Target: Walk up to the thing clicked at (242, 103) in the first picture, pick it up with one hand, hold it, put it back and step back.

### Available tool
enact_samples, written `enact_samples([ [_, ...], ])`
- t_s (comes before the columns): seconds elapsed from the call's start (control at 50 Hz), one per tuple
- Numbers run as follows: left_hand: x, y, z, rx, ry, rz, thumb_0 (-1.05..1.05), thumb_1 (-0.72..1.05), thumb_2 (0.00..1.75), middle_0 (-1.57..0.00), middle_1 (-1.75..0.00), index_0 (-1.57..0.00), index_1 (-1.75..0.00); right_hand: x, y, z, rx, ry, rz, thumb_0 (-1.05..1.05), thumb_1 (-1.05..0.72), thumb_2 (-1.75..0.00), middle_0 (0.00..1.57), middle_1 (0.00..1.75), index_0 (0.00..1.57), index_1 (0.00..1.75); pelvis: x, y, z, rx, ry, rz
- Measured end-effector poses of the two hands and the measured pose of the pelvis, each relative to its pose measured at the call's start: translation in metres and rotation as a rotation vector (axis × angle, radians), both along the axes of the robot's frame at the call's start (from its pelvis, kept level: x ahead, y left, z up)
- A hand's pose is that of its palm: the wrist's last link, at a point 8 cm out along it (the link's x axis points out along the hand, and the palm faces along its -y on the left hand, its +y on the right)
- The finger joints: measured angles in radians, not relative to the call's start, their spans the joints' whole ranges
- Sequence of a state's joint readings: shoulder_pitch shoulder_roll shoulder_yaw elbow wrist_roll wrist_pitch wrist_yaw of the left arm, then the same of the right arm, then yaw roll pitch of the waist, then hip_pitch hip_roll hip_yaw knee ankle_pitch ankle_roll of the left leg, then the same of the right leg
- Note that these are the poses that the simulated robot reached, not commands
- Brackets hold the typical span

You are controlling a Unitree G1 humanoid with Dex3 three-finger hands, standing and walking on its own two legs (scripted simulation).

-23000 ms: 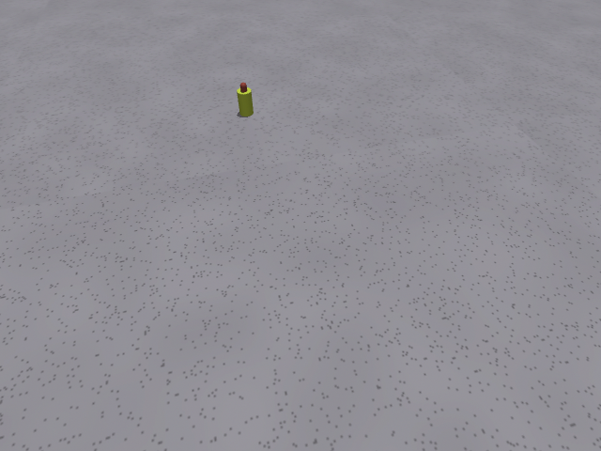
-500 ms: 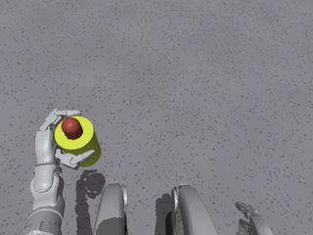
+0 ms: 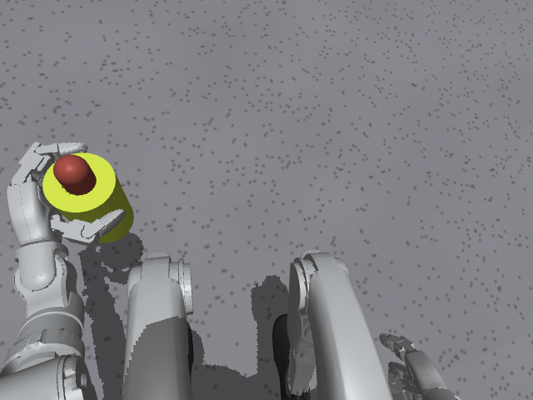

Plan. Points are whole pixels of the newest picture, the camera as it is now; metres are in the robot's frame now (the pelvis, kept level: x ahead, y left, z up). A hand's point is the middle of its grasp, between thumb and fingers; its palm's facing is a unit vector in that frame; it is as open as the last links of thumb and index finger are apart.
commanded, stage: crouch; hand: left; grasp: from the side
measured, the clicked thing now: (90, 196) +0.41 +0.25 -0.08
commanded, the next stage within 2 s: lower in 0.62 s
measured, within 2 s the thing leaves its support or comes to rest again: neither
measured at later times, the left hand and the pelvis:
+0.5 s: hand (100, 199) +0.43 +0.26 -0.16, palm faces +0.25 -0.97 -0.03, open 11.5 cm; pelvis +0.00 +0.00 -0.07, yaw -3 degrees
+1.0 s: hand (111, 207) +0.43 +0.26 -0.22, palm faces +0.25 -0.97 -0.01, open 11.5 cm; pelvis +0.00 +0.01 -0.09, yaw -7 degrees
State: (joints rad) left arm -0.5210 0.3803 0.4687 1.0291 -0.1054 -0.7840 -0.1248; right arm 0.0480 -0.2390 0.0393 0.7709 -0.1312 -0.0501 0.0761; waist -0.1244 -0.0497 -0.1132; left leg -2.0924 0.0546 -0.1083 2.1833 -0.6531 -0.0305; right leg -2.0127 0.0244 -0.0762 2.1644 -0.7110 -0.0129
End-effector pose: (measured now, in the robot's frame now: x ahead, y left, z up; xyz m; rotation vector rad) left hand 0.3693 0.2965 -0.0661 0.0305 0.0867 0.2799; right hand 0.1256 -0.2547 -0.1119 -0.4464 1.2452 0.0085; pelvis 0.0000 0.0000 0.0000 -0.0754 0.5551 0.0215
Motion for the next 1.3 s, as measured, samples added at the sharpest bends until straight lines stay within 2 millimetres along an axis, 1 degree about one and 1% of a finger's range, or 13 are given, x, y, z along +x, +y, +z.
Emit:
enact_samples([
  [0.14, 0.011, 0.005, -0.025, 0.005, 0.013, -0.027, -0.01, -0.52, 1.04, -0.61, -0.96, -0.63, -0.95, -0.029, -0.005, -0.028, -0.016, 0.062, -0.023, 0.00, -0.94, -0.92, 0.20, 0.30, 0.21, 0.30, -0.004, 0.001, -0.028, -0.006, -0.018, -0.005],
  [0.24, 0.021, 0.001, -0.046, -0.023, 0.022, -0.039, -0.01, -0.52, 1.04, -0.62, -0.95, -0.63, -0.95, -0.038, -0.007, -0.039, -0.027, 0.092, -0.024, 0.00, -0.94, -0.92, 0.21, 0.30, 0.21, 0.30, -0.002, 0.003, -0.043, -0.015, -0.025, -0.015],
  [0.32, 0.026, 0.000, -0.063, -0.034, 0.022, -0.039, -0.01, -0.52, 1.04, -0.62, -0.95, -0.63, -0.95, -0.038, -0.009, -0.045, -0.044, 0.102, -0.018, 0.00, -0.94, -0.91, 0.21, 0.30, 0.21, 0.30, 0.000, 0.003, -0.053, -0.022, -0.032, -0.023],
  [0.42, 0.026, 0.003, -0.081, -0.036, 0.020, -0.024, -0.01, -0.52, 1.04, -0.62, -0.95, -0.63, -0.95, -0.031, -0.013, -0.052, -0.064, 0.109, 0.005, 0.00, -0.94, -0.91, 0.21, 0.30, 0.21, 0.30, 0.002, 0.002, -0.063, -0.029, -0.043, -0.032],
  [0.56, 0.023, 0.012, -0.097, -0.021, 0.030, -0.019, -0.01, -0.52, 1.04, -0.62, -0.95, -0.63, -0.95, -0.019, -0.016, -0.059, -0.089, 0.113, 0.050, 0.00, -0.94, -0.92, 0.21, 0.30, 0.21, 0.30, 0.004, 0.003, -0.072, -0.040, -0.056, -0.039],
  [0.66, 0.023, 0.014, -0.105, -0.022, 0.032, -0.034, -0.01, -0.52, 1.04, -0.62, -0.95, -0.63, -0.95, -0.010, -0.014, -0.061, -0.097, 0.109, 0.080, 0.00, -0.95, -0.92, 0.21, 0.30, 0.21, 0.30, 0.005, 0.004, -0.076, -0.049, -0.065, -0.041],
  [0.8, 0.026, 0.008, -0.118, -0.040, 0.036, -0.050, -0.01, -0.52, 1.04, -0.62, -0.95, -0.63, -0.95, -0.002, -0.011, -0.062, -0.106, 0.101, 0.114, 0.00, -0.95, -0.91, 0.21, 0.30, 0.21, 0.30, 0.005, 0.006, -0.081, -0.064, -0.082, -0.048],
  [0.9, 0.027, 0.007, -0.134, -0.060, 0.044, -0.016, -0.01, -0.52, 1.04, -0.62, -0.95, -0.63, -0.94, 0.000, -0.009, -0.062, -0.121, 0.103, 0.145, 0.00, -0.95, -0.91, 0.21, 0.30, 0.21, 0.30, 0.004, 0.007, -0.086, -0.077, -0.104, -0.057],
  [1.02, 0.029, 0.009, -0.157, -0.044, 0.050, -0.029, -0.01, -0.53, 1.04, -0.62, -0.94, -0.64, -0.94, -0.004, -0.007, -0.059, -0.158, 0.125, 0.189, 0.00, -0.95, -0.91, 0.21, 0.30, 0.21, 0.30, 0.001, 0.009, -0.094, -0.096, -0.138, -0.070],
  [1.1, 0.029, 0.012, -0.169, -0.036, 0.048, -0.043, -0.01, -0.53, 1.05, -0.63, -0.94, -0.64, -0.93, -0.009, -0.007, -0.055, -0.185, 0.157, 0.214, 0.00, -0.95, -0.91, 0.21, 0.30, 0.21, 0.30, 0.000, 0.011, -0.097, -0.110, -0.157, -0.075],
  [1.2, 0.027, 0.015, -0.178, -0.049, 0.046, -0.020, -0.01, -0.53, 1.05, -0.63, -0.94, -0.64, -0.93, -0.016, -0.006, -0.050, -0.208, 0.186, 0.241, 0.00, -0.95, -0.91, 0.21, 0.30, 0.21, 0.30, -0.001, 0.013, -0.098, -0.126, -0.176, -0.076],
  [1.3, 0.030, 0.015, -0.184, -0.040, 0.050, -0.023, -0.01, -0.53, 1.05, -0.63, -0.93, -0.64, -0.93, -0.017, -0.005, -0.047, -0.226, 0.189, 0.268, 0.00, -0.95, -0.91, 0.21, 0.30, 0.21, 0.30, -0.003, 0.015, -0.100, -0.142, -0.197, -0.080],
])
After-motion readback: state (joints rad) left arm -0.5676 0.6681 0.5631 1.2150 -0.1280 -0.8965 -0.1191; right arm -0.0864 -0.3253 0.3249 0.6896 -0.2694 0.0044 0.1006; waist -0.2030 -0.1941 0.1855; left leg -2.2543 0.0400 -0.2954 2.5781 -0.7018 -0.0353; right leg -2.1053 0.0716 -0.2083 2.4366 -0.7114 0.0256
